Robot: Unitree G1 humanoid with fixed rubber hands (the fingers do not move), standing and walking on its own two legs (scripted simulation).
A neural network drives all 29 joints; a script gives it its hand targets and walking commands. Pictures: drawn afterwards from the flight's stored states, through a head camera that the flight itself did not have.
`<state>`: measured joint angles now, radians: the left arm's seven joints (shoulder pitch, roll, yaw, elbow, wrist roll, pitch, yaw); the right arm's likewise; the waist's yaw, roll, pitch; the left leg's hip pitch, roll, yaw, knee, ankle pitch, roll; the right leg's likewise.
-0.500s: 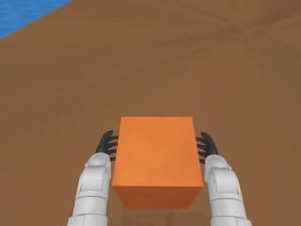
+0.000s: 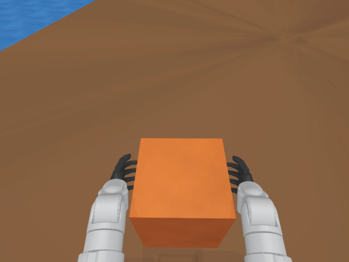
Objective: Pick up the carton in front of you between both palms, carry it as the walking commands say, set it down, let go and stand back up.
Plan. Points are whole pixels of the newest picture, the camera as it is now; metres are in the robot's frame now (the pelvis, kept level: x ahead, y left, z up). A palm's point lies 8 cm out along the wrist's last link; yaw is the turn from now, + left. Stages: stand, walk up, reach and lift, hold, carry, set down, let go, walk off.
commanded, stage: carry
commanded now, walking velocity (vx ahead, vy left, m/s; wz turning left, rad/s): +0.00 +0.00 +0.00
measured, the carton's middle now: (181, 195) +0.31 +0.00 -0.05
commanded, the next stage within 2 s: hold in 0.50 s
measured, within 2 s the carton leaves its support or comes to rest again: neither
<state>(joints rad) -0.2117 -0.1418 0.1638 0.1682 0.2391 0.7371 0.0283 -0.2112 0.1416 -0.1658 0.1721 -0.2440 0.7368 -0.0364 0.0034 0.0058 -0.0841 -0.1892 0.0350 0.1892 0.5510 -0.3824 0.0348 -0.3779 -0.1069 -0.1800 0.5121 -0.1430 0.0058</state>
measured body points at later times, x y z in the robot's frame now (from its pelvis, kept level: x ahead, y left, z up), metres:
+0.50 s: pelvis -0.01 +0.01 +0.00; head -0.03 +0.01 +0.45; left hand +0.29 +0.16 +0.03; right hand +0.29 -0.14 +0.03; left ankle -0.05 +0.08 -0.73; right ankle +0.07 -0.13 -0.73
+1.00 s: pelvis -0.01 -0.05 +0.01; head -0.05 -0.08 +0.46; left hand +0.24 +0.17 +0.05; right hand +0.31 -0.13 +0.04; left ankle -0.05 +0.08 -0.73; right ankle +0.07 -0.16 -0.73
